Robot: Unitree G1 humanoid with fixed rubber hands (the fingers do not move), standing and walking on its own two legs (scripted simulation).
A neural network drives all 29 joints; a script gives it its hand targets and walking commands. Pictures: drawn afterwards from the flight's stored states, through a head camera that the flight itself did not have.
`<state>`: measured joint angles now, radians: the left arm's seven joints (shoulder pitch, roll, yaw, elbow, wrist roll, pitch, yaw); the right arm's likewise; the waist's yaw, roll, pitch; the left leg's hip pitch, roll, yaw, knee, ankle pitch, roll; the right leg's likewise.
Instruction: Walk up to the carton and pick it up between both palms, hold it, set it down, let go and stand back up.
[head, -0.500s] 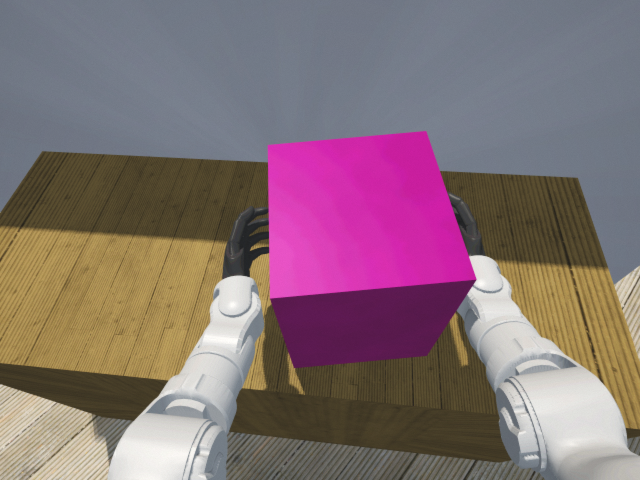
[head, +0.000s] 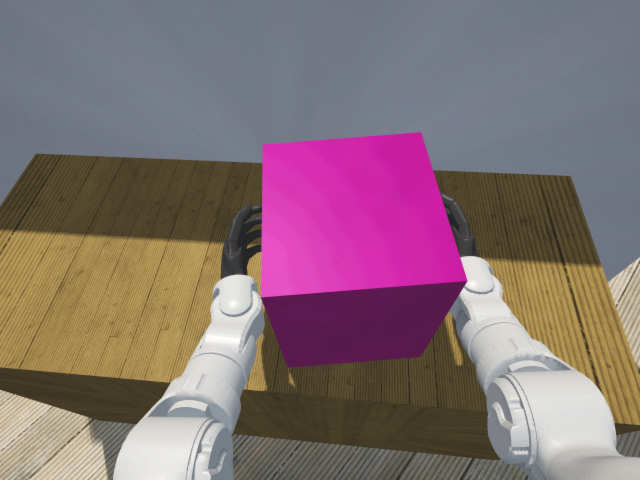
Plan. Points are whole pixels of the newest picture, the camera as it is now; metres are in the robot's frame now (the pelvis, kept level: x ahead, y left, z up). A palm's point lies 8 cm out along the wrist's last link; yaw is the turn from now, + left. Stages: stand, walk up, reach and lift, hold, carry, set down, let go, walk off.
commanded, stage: reach and lift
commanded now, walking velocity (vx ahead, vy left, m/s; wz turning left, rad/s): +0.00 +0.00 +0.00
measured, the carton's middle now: (348, 260) +0.41 +0.02 -0.01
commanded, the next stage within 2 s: none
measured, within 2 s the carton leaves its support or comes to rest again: leaves its support in 0.84 s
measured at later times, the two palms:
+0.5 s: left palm (240, 273) +0.36 +0.16 +0.01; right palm (460, 257) +0.42 -0.13 +0.01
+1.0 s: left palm (247, 255) +0.37 +0.14 +0.04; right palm (479, 249) +0.41 -0.14 +0.04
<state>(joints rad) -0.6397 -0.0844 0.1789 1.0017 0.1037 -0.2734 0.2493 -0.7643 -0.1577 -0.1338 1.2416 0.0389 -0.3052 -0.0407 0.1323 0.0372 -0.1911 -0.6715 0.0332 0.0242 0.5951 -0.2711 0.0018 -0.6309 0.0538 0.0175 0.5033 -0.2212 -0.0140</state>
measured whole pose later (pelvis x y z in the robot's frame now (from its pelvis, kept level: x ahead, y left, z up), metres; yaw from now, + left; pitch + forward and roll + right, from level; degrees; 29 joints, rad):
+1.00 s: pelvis -0.01 -0.01 +0.00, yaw +0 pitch +19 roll -1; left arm -0.66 -0.06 0.22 1.06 0.03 -0.34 0.20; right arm -0.72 -0.10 -0.13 1.12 -0.03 -0.26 -0.12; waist 0.09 0.05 -0.24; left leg -0.65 0.03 0.02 0.56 -0.24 0.00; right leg -0.63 0.05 0.02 0.50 -0.21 -0.01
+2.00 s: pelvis -0.03 -0.04 +0.01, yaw +1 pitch +3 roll +1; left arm -0.66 0.00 0.22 0.66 0.14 0.31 0.10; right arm -0.72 -0.06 -0.05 0.87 0.11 0.21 -0.20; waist 0.05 -0.04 -0.17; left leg -0.28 0.03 0.02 0.41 -0.17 -0.03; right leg -0.31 0.05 0.02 0.47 -0.21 -0.01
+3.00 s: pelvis -0.03 -0.03 +0.02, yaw +1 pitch -1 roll +1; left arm -0.66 0.01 0.24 0.35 0.22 0.60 0.03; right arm -0.72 -0.06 -0.02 0.67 0.19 0.37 -0.24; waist -0.02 -0.04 -0.11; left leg -0.19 0.02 0.02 0.38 -0.17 -0.02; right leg -0.21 0.04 0.02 0.42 -0.19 -0.01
